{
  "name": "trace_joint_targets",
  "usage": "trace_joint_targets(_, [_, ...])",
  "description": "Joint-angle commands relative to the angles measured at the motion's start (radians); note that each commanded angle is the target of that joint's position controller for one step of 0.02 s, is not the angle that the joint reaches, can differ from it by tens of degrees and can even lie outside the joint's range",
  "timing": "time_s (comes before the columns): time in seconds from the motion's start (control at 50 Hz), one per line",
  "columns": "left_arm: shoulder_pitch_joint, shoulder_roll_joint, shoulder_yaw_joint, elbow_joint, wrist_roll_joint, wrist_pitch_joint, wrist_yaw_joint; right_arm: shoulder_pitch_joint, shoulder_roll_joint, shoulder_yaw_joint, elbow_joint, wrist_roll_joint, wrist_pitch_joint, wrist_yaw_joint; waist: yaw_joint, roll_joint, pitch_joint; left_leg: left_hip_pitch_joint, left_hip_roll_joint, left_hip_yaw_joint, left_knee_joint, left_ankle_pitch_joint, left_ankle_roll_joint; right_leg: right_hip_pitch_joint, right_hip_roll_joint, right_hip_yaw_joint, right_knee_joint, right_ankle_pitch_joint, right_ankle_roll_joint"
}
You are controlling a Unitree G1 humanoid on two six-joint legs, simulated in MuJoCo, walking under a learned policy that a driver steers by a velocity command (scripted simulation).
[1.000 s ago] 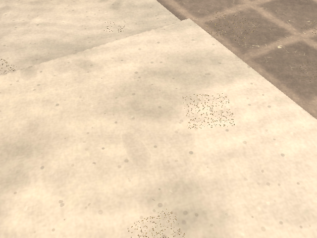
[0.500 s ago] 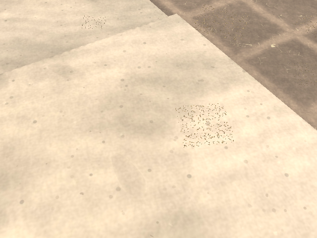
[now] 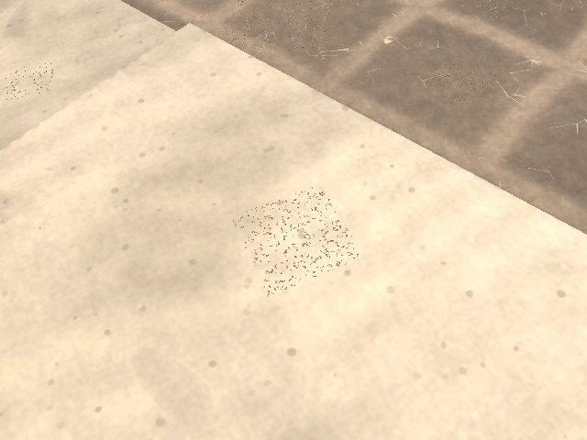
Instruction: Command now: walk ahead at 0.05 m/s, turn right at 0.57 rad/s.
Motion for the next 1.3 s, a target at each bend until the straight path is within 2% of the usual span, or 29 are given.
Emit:
trace_joint_targets(0.02, [-0.029, 0.154, 0.044, -0.082, 0.009, -0.005, 0.022, 0.059, -0.078, -0.023, -0.046, -0.002, 0.001, -0.009, -0.040, -0.119, -0.215, -0.036, 0.003, -0.045, -0.081, 0.080, -0.017, 0.200, -0.219, 0.286, -0.167, 0.297, -0.185])
trace_joint_targets(0.1, [-0.009, 0.176, 0.056, -0.081, 0.000, 0.005, 0.041, 0.029, -0.053, -0.009, -0.045, 0.002, 0.003, -0.011, -0.018, -0.137, -0.229, 0.017, -0.018, -0.064, -0.270, 0.131, -0.038, 0.187, -0.200, 0.315, -0.160, 0.157, -0.174])
trace_joint_targets(0.2, [-0.011, 0.171, 0.055, -0.092, -0.002, 0.020, 0.037, 0.018, -0.075, -0.016, -0.052, 0.015, -0.009, 0.007, 0.001, -0.188, -0.215, 0.111, -0.041, -0.061, -0.446, 0.138, -0.013, 0.143, -0.179, 0.423, -0.185, -0.218, -0.151])
trace_joint_targets(0.26, [-0.020, 0.155, 0.046, -0.092, -0.015, 0.024, 0.039, 0.097, -0.071, -0.026, -0.032, 0.024, -0.030, 0.021, -0.055, -0.189, -0.176, 0.307, -0.046, -0.022, -0.686, 0.197, 0.044, 0.022, -0.123, 0.444, -0.165, -0.464, -0.104])
trace_joint_targets(0.28, [-0.015, 0.119, 0.035, -0.096, -0.015, 0.022, 0.041, 0.163, -0.108, -0.039, -0.017, 0.017, -0.036, 0.016, -0.080, -0.123, -0.170, 0.446, 0.055, -0.100, -0.769, 0.152, 0.088, -0.106, -0.068, 0.392, -0.056, -0.522, -0.051])
trace_joint_targets(0.3, [0.001, 0.041, 0.016, -0.106, -0.015, 0.017, 0.041, 0.236, -0.183, -0.054, -0.006, -0.006, -0.037, 0.009, -0.079, 0.089, -0.184, 0.556, 0.285, -0.366, -0.861, -0.074, 0.174, -0.280, 0.061, 0.183, 0.259, -0.522, 0.019])
trace_joint_targets(0.32, [-0.053, 0.091, 0.027, -0.161, -0.018, -0.005, 0.036, 0.213, -0.239, -0.067, -0.005, -0.039, -0.049, 0.024, -0.064, 0.238, -0.072, 0.444, 0.406, -0.657, -0.978, -0.245, 0.282, -0.454, 0.049, 0.146, 0.415, -0.426, 0.028])
trace_joint_targets(0.34, [-0.053, 0.153, 0.044, -0.146, -0.011, -0.013, 0.032, 0.135, -0.181, -0.054, -0.036, -0.028, -0.061, 0.017, -0.040, 0.177, -0.022, 0.417, 0.380, -0.590, -0.980, -0.249, 0.276, -0.465, -0.005, 0.172, 0.508, -0.328, 0.037])
trace_joint_targets(0.36, [-0.016, 0.167, 0.053, -0.118, -0.008, -0.013, 0.027, 0.095, -0.133, -0.041, -0.042, -0.006, -0.064, 0.006, -0.023, 0.155, -0.018, 0.429, 0.324, -0.477, -0.974, -0.179, 0.230, -0.466, -0.014, 0.154, 0.545, -0.252, 0.053])
trace_joint_targets(0.42, [0.001, 0.109, 0.040, -0.094, -0.006, -0.018, 0.011, 0.140, -0.097, -0.025, -0.032, 0.003, -0.069, -0.009, -0.046, 0.112, -0.025, 0.446, 0.253, -0.262, -0.986, 0.041, 0.184, -0.448, -0.049, 0.093, 0.651, -0.107, 0.091])
trace_joint_targets(0.54, [-0.097, 0.056, 0.017, -0.129, -0.018, -0.032, -0.010, 0.239, -0.123, -0.030, 0.004, -0.006, -0.074, -0.001, -0.107, 0.105, 0.000, 0.504, 0.249, -0.060, -1.007, 0.263, 0.198, -0.445, -0.094, 0.040, 0.481, 0.022, 0.120])
trace_joint_targets(0.66, [-0.195, 0.028, -0.004, -0.163, -0.024, -0.039, -0.048, 0.271, -0.180, -0.046, 0.045, 0.022, -0.063, 0.010, -0.129, 0.094, 0.049, 0.517, 0.284, 0.068, -0.994, 0.368, 0.187, -0.301, -0.109, -0.061, 0.217, -0.008, 0.068])
trace_joint_targets(0.72, [-0.147, 0.068, 0.014, -0.162, -0.018, -0.036, -0.055, 0.257, -0.218, -0.058, 0.057, 0.039, -0.053, 0.013, -0.067, 0.115, -0.002, 0.540, 0.295, 0.138, -0.857, 0.793, 0.162, -0.119, -0.045, -0.127, 0.135, -0.107, -0.002])
trace_joint_targets(0.76, [0.139, 0.158, 0.069, -0.081, -0.019, -0.024, -0.039, 0.258, -0.202, -0.050, 0.056, 0.044, -0.051, 0.006, 0.092, 0.069, -0.187, 0.427, 0.235, 0.227, -0.469, 1.072, 0.111, 0.320, 0.048, -0.156, 0.040, -0.033, -0.075])
trace_joint_targets(0.78, [0.304, 0.230, 0.094, -0.051, -0.031, -0.012, -0.017, 0.273, -0.130, -0.022, 0.026, 0.006, -0.058, 0.007, 0.147, -0.077, -0.292, 0.130, 0.195, 0.215, -0.142, 0.587, 0.067, 0.650, -0.118, 0.104, 0.041, -0.069, -0.139])
trace_joint_targets(0.8, [0.260, 0.333, 0.093, -0.073, -0.032, -0.030, -0.017, 0.311, -0.021, 0.018, -0.051, -0.017, -0.089, 0.017, 0.039, -0.325, -0.422, -0.228, -0.006, 0.064, 0.162, -0.120, 0.019, 0.848, -0.367, 0.733, -0.129, -0.350, -0.325])
trace_joint_targets(0.82, [0.275, 0.226, 0.066, -0.078, -0.023, -0.049, -0.025, 0.178, -0.136, -0.008, -0.056, 0.026, -0.118, 0.023, 0.123, -0.178, -0.414, -0.324, 0.023, -0.084, 0.244, -0.056, 0.033, 0.815, -0.377, 0.763, -0.233, -0.383, -0.301])
trace_joint_targets(0.84, [0.239, 0.183, 0.048, -0.058, -0.014, -0.063, -0.027, 0.119, -0.160, -0.014, -0.082, 0.049, -0.132, 0.027, 0.104, -0.162, -0.267, -0.374, 0.059, -0.065, 0.213, 0.049, 0.056, 0.700, -0.349, 0.615, -0.232, -0.266, -0.264])
trace_joint_targets(0.86, [0.179, 0.160, 0.039, -0.063, -0.015, -0.069, -0.025, 0.124, -0.146, -0.009, -0.071, 0.030, -0.138, 0.020, 0.058, -0.074, -0.199, -0.317, 0.099, -0.064, 0.137, 0.130, 0.061, 0.556, -0.301, 0.499, -0.225, -0.146, -0.237])
trace_joint_targets(0.88, [0.115, 0.140, 0.032, -0.072, -0.010, -0.069, -0.023, 0.134, -0.143, -0.012, -0.061, 0.005, -0.137, 0.016, 0.015, -0.059, -0.152, -0.251, 0.123, -0.066, 0.056, 0.181, 0.052, 0.435, -0.259, 0.412, -0.233, -0.043, -0.220])
trace_joint_targets(0.94, [0.051, 0.099, 0.013, -0.060, 0.007, -0.083, -0.011, 0.207, -0.110, -0.007, -0.015, 0.001, -0.102, 0.030, -0.047, -0.085, -0.132, -0.139, 0.145, -0.037, -0.023, 0.261, 0.021, 0.284, -0.222, 0.273, -0.291, 0.181, -0.219])
trace_joint_targets(1.02, [0.096, 0.115, 0.010, 0.005, 0.005, -0.097, 0.001, 0.098, -0.069, 0.011, -0.033, 0.003, -0.084, 0.034, -0.013, -0.080, -0.060, -0.172, 0.139, -0.011, -0.235, 0.476, -0.003, 0.236, -0.183, 0.117, -0.327, 0.294, -0.179])
trace_joint_targets(1.1, [0.149, 0.135, 0.009, 0.054, 0.006, -0.104, 0.005, -0.038, -0.038, 0.028, -0.060, 0.024, -0.095, 0.056, 0.052, -0.075, -0.012, -0.107, 0.092, 0.020, -0.489, 0.701, 0.033, 0.249, -0.186, 0.044, -0.372, 0.182, -0.132])
trace_joint_targets(1.12, [0.265, 0.090, -0.026, 0.098, 0.139, -0.123, -0.058, -0.002, 0.008, 0.073, -0.074, -0.107, -0.061, 0.100, 0.027, -0.128, -0.009, -0.243, 0.079, -0.030, -0.409, 0.634, 0.038, 0.360, -0.286, 0.117, -0.340, 0.200, -0.209])
trace_joint_targets(1.14, [0.291, 0.084, -0.018, 0.121, 0.134, -0.133, -0.076, 0.023, -0.019, 0.059, -0.063, -0.103, -0.047, 0.108, 0.026, -0.089, 0.010, -0.389, 0.096, -0.090, -0.416, 0.601, 0.051, 0.519, -0.347, 0.146, -0.323, 0.263, -0.228])
trace_joint_targets(1.18, [0.257, 0.091, -0.025, 0.120, 0.110, -0.136, -0.075, -0.029, -0.060, 0.049, -0.076, -0.078, -0.053, 0.100, 0.027, -0.056, -0.005, -0.419, 0.065, -0.054, -0.497, 0.641, 0.073, 0.617, -0.306, 0.071, -0.320, 0.266, -0.181])
trace_joint_targets(1.24, [0.284, 0.107, -0.042, 0.154, 0.109, -0.113, -0.067, -0.131, -0.028, 0.071, -0.120, -0.061, -0.042, 0.098, 0.040, -0.090, 0.006, -0.212, 0.010, 0.037, -0.540, 0.593, 0.109, 0.514, -0.279, -0.015, -0.362, 0.291, -0.145])
trace_joint_targets(1.28, [0.262, 0.170, -0.027, 0.156, 0.092, -0.118, -0.070, -0.124, -0.074, 0.057, -0.127, -0.040, -0.050, 0.091, 0.000, -0.098, -0.034, -0.027, -0.063, 0.102, -0.581, 0.523, 0.133, 0.500, -0.242, -0.090, -0.268, 0.729, -0.096])
trace_joint_targets(1.3, [0.242, 0.204, -0.019, 0.148, 0.083, -0.124, -0.068, -0.033, -0.112, 0.043, -0.098, -0.027, -0.065, 0.085, -0.051, -0.084, -0.072, 0.146, -0.117, 0.149, -0.621, 0.548, 0.150, 0.460, -0.209, -0.139, -0.149, 0.945, -0.046])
